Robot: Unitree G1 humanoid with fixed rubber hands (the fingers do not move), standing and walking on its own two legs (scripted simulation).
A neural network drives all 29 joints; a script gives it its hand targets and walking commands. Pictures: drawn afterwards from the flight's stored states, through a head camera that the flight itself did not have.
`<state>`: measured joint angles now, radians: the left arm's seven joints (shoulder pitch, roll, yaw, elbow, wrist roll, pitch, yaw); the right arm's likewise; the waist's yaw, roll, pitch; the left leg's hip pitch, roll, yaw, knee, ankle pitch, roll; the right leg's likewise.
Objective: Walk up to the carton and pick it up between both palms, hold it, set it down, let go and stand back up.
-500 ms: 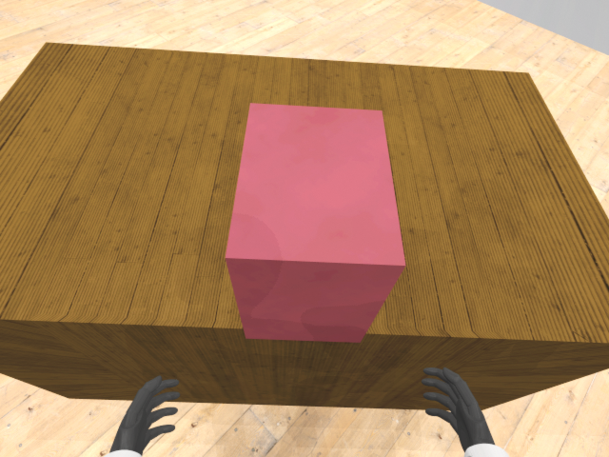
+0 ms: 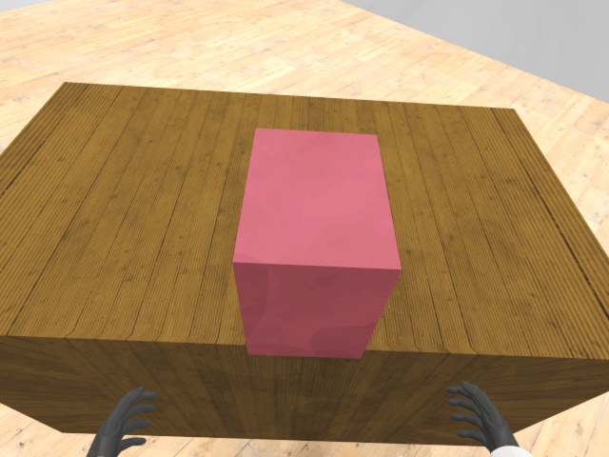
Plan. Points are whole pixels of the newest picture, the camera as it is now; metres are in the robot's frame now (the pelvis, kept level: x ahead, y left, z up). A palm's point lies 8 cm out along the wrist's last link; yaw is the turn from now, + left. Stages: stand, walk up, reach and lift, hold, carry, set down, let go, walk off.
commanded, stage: stand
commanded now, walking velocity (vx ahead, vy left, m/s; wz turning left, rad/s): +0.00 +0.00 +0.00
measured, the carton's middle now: (310, 247) +0.38 +0.01 +0.05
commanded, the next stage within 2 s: none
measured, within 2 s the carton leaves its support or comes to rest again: neither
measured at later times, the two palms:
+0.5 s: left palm out of the picture +0.12 +0.29 -0.08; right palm out of the picture +0.14 -0.26 -0.06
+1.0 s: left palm out of the picture +0.12 +0.29 -0.09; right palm out of the picture +0.14 -0.26 -0.06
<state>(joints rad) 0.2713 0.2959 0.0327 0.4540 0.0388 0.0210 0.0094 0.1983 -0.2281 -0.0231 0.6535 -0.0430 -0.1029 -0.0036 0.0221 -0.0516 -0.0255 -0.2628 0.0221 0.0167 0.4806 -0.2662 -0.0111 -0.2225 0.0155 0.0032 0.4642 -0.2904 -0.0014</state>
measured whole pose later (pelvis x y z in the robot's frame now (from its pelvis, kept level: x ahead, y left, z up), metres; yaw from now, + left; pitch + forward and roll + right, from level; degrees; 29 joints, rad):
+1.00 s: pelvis -0.01 +0.01 -0.01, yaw +0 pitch +0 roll -1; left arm 0.28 0.35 0.03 0.58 0.03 -0.02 -0.01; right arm 0.22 -0.29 -0.04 0.65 -0.04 -0.05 0.00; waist 0.02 -0.05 -0.04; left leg -0.26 0.02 0.02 0.58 -0.31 0.01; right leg -0.21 0.01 0.00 0.54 -0.33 0.00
